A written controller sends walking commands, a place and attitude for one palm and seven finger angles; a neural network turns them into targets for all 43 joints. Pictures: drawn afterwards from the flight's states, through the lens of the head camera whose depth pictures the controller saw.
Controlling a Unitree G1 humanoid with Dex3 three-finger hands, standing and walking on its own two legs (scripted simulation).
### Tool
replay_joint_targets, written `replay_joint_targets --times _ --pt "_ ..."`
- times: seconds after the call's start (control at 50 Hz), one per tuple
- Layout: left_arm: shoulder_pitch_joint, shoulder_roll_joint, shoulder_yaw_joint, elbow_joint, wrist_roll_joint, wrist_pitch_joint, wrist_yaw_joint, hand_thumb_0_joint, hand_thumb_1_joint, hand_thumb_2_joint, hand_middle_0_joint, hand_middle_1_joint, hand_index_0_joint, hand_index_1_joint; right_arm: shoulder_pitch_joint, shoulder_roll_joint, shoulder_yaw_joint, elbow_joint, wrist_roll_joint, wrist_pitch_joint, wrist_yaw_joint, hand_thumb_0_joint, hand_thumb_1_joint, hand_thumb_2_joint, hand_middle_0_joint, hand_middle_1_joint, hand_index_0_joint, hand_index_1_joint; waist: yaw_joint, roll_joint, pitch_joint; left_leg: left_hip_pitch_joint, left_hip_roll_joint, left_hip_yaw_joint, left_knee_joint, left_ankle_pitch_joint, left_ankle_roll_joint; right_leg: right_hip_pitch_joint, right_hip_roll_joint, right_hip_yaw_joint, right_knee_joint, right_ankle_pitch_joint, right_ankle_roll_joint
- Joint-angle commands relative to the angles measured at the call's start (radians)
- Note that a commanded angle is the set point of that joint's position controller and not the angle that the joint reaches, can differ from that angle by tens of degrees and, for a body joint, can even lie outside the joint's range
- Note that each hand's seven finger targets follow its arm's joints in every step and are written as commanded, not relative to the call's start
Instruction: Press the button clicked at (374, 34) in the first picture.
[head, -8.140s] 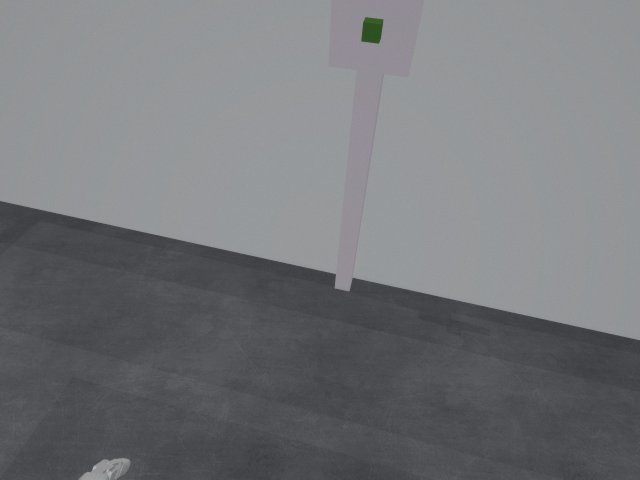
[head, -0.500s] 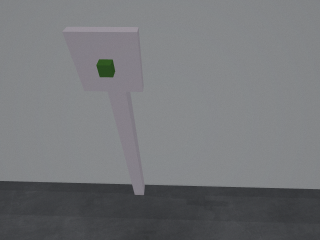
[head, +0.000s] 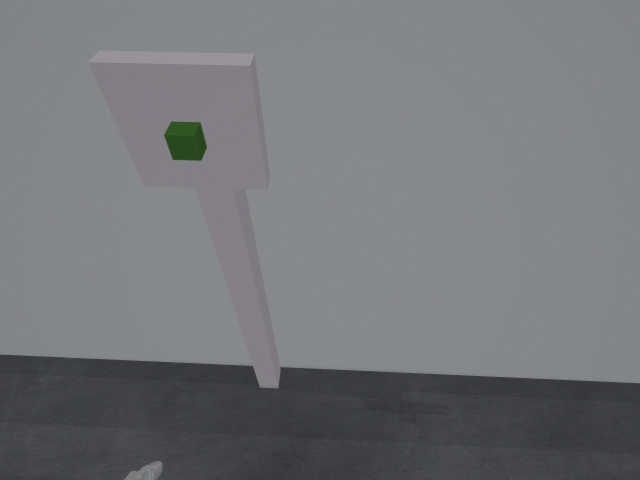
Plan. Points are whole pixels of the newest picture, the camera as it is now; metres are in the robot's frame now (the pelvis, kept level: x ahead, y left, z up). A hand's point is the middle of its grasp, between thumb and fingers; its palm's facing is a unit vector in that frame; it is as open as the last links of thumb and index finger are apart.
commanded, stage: raise the hand and make a fist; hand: left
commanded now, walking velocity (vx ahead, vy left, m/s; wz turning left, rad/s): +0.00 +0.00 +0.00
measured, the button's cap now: (187, 139) +0.46 +0.20 +0.19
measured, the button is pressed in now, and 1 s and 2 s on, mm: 0 0 0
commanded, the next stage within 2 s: aim a knuckle at the button in 1.90 s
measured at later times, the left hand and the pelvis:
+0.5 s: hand (145, 465) +0.13 +0.19 +0.04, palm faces +0.15 -0.98 -0.08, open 4.2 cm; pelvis -0.03 -0.03 -0.05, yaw +5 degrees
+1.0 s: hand (129, 399) +0.18 +0.20 +0.09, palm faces +0.01 -1.00 -0.09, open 3.1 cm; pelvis -0.02 +0.01 -0.01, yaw +2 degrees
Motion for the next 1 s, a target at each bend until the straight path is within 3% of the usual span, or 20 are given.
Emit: replay_joint_targets --times 0.0,0.02,0.06,0.1,0.12,0.18,0.24,0.26,0.3,0.38,0.44,0.46,0.52,0.58,0.64,0.7,0.76,0.82,0.94,0.98 --pt "-0.131 0.037 0.024 -0.622 -0.071 -0.125 0.013 0.0 0.9 0.9 -0.365 -0.48 -0.365 -0.48 -0.162 -0.183 -0.066 -0.266 0.017 -0.171 -0.023 0.0 -0.9 -0.9 0.2 0.3 0.2 0.3 -0.05 0.049 -0.083 0.028 -0.013 -0.121 -0.015 0.227 0.024 -0.099 0.016 0.015 -0.052 0.17 -0.001" --pt "-0.093 0.036 0.04 -0.576 -0.064 -0.171 -0.006 0.0 0.9 0.9 -0.393 -0.51 -0.393 -0.51 -0.159 -0.185 -0.075 -0.29 0.003 -0.181 -0.022 0.0 -0.9 -0.9 0.2 0.3 0.2 0.3 -0.059 -0.067 -0.04 -0.029 -0.028 -0.126 0.022 0.198 0.029 -0.154 0.025 0.003 -0.045 0.14 0.006" --pt "0.14 -0.031 0.059 -0.411 -0.083 -0.253 -0.08 0.0 0.9 0.9 -0.447 -0.57 -0.447 -0.57 -0.179 -0.174 -0.09 -0.345 -0.009 -0.177 -0.003 0.0 -0.9 -0.9 0.2 0.3 0.2 0.3 -0.005 -0.243 -0.022 -0.144 -0.037 -0.125 0.081 0.188 0.019 -0.204 0.037 -0.009 0.022 0.143 0.012" --pt "0.31 -0.062 0.083 -0.326 -0.123 -0.37 -0.195 0.0 0.9 0.9 -0.502 -0.63 -0.502 -0.63 -0.218 -0.172 -0.107 -0.389 -0.012 -0.161 0.026 0.0 -0.9 -0.9 0.2 0.3 0.2 0.3 0.043 -0.338 -0.003 -0.289 -0.048 -0.117 0.145 0.142 0.003 -0.226 0.034 0.004 0.102 0.171 0.014" --pt "0.339 -0.041 0.112 -0.34 -0.138 -0.431 -0.257 0.0 0.9 0.9 -0.53 -0.66 -0.53 -0.66 -0.231 -0.174 -0.116 -0.419 -0.01 -0.156 0.04 0.0 -0.9 -0.9 0.2 0.3 0.2 0.3 0.059 -0.327 -0.043 -0.324 -0.055 -0.108 0.175 0.138 -0.003 -0.204 0.028 0.02 0.135 0.22 0.014" --pt "0.32 0.072 0.207 -0.398 -0.159 -0.546 -0.414 0.0 0.9 0.9 -0.613 -0.75 -0.613 -0.75 -0.263 -0.184 -0.128 -0.511 0.001 -0.141 0.07 0.0 -0.9 -0.9 0.2 0.3 0.2 0.3 0.068 -0.13 -0.162 -0.342 -0.072 -0.077 0.257 0.177 -0.007 -0.146 -0.004 0.074 0.209 0.383 0.006" --pt "0.18 0.177 0.295 -0.627 -0.175 -0.552 -0.409 0.0 0.9 0.9 -0.695 -0.84 -0.695 -0.84 -0.261 -0.168 -0.119 -0.567 -0.001 -0.113 0.052 0.0 -0.9 -0.9 0.2 0.3 0.2 0.3 0.066 0.014 -0.264 -0.323 -0.075 -0.064 0.288 0.167 0.012 -0.131 -0.011 0.121 0.213 0.342 0.011" --pt "0.099 0.175 0.292 -0.752 -0.183 -0.567 -0.393 0.0 0.9 0.9 -0.723 -0.87 -0.723 -0.87 -0.255 -0.159 -0.116 -0.587 -0.003 -0.108 0.046 0.0 -0.9 -0.9 0.2 0.3 0.2 0.3 0.053 0.092 -0.317 -0.285 -0.073 -0.064 0.293 0.18 0.018 -0.13 -0.006 0.125 0.219 0.332 0.01" --pt "0.012 0.146 0.276 -0.867 -0.195 -0.61 -0.35 0.0 0.9 0.9 -0.777 -0.93 -0.777 -0.93 -0.213 -0.133 -0.104 -0.575 -0.006 -0.106 0.037 0.0 -0.9 -0.9 0.2 0.3 0.2 0.3 0.016 0.149 -0.312 -0.242 -0.059 -0.085 0.317 0.193 0.026 -0.182 0.008 0.118 0.218 0.313 0.007" --pt "-0.166 0.093 0.152 -0.899 -0.202 -0.689 -0.37 0.0 0.9 0.9 -0.887 -1.05 -0.887 -1.05 -0.173 -0.154 -0.079 -0.522 -0.006 -0.135 0.018 0.0 -0.9 -0.9 0.2 0.3 0.2 0.3 -0.092 0.082 -0.213 -0.26 -0.04 -0.132 0.374 0.107 0.039 -0.334 0.023 0.127 0.187 0.17 0.011" --pt "-0.202 0.116 0.115 -0.742 -0.215 -0.628 -0.475 0.0 0.9 0.9 -0.97 -1.14 -0.97 -1.14 -0.18 -0.183 -0.061 -0.507 0.013 -0.155 0.007 0.0 -0.9 -0.9 0.2 0.3 0.2 0.3 -0.119 -0.003 -0.118 -0.325 -0.031 -0.152 0.379 0.006 0.042 -0.36 0.018 0.17 0.119 0.011 0.021" --pt "-0.186 0.15 0.134 -0.7 -0.213 -0.58 -0.505 0.0 0.9 0.9 -0.997 -1.17 -0.997 -1.17 -0.183 -0.195 -0.063 -0.512 0.02 -0.156 0.002 0.0 -0.9 -0.9 0.2 0.3 0.2 0.3 -0.105 -0.01 -0.126 -0.331 -0.033 -0.149 0.365 -0.01 0.043 -0.34 0.01 0.182 0.097 -0.022 0.023" --pt "-0.084 0.222 0.225 -0.65 -0.225 -0.387 -0.547 0.0 0.9 0.9 -1.08 -1.26 -1.08 -1.26 -0.222 -0.201 -0.06 -0.552 0.034 -0.15 -0.01 0.0 -0.9 -0.9 0.2 0.3 0.2 0.3 -0.023 -0.014 -0.239 -0.306 -0.041 -0.145 0.305 0.026 0.044 -0.204 -0.015 0.197 0.07 0.0 0.032" --pt "0.019 0.245 0.349 -0.719 -0.266 -0.258 -0.488 0.0 0.9 0.9 -1.163 -1.35 -1.163 -1.35 -0.265 -0.158 -0.054 -0.587 0.034 -0.135 -0.009 0.0 -0.9 -0.9 0.2 0.3 0.2 0.3 0.05 -0.024 -0.314 -0.254 -0.042 -0.143 0.243 0.102 0.034 -0.079 -0.024 0.156 0.078 0.117 0.042" --pt "0.042 0.205 0.398 -0.824 -0.306 -0.256 -0.375 0.0 0.9 0.9 -1.245 -1.44 -1.245 -1.44 -0.278 -0.123 -0.042 -0.588 0.026 -0.134 -0.006 0.0 -0.9 -0.9 0.2 0.3 0.2 0.3 0.072 -0.076 -0.261 -0.243 -0.037 -0.154 0.188 0.134 0.023 -0.049 0.001 0.097 0.089 0.192 0.034" --pt "0.016 0.165 0.328 -0.904 -0.264 -0.308 -0.312 0.0 0.9 0.9 -1.3 -1.5 -1.3 -1.5 -0.232 -0.135 -0.045 -0.57 0.02 -0.155 0.008 0.0 -0.9 -0.9 0.2 0.3 0.2 0.3 0.045 -0.004 -0.183 -0.205 -0.033 -0.136 0.148 0.123 0.024 -0.131 0.028 0.054 0.086 0.144 0.022" --pt "-0.067 0.161 0.241 -0.896 -0.22 -0.328 -0.324 0.0 0.9 0.9 -1.3 -1.5 -1.3 -1.5 -0.206 -0.16 -0.044 -0.554 0.022 -0.183 0.011 0.0 -0.9 -0.9 0.2 0.3 0.2 0.3 -0.004 0.013 -0.123 -0.182 -0.029 -0.134 0.14 0.065 0.03 -0.184 0.027 0.071 0.047 0.054 0.021" --pt "-0.119 0.173 0.213 -0.874 -0.21 -0.311 -0.37 0.0 0.9 0.9 -1.3 -1.5 -1.3 -1.5 -0.187 -0.181 -0.042 -0.54 0.032 -0.214 0.001 0.0 -0.9 -0.9 0.2 0.3 0.2 0.3 -0.02 0.017 -0.122 -0.156 -0.03 -0.142 0.12 0.006 0.034 -0.195 0.028 0.075 0.009 -0.034 0.019" --pt "-0.197 0.276 0.33 -0.961 -0.22 -0.246 -0.352 0.0 0.9 0.9 -1.3 -1.5 -1.3 -1.5 -0.2 -0.185 -0.027 -0.538 0.035 -0.244 -0.012 0.0 -0.9 -0.9 0.2 0.3 0.2 0.3 0.026 0.054 -0.201 -0.059 -0.026 -0.161 0.049 0.048 0.032 -0.09 0.038 0.031 0.004 0.03 0.007" --pt "-0.184 0.25 0.334 -0.992 -0.227 -0.226 -0.33 0.0 0.9 0.9 -1.3 -1.5 -1.3 -1.5 -0.207 -0.174 -0.019 -0.544 0.034 -0.246 -0.006 0.0 -0.9 -0.9 0.2 0.3 0.2 0.3 0.038 0.086 -0.196 -0.03 -0.025 -0.161 0.028 0.11 0.026 -0.064 0.043 0.009 0.011 0.109 0.002"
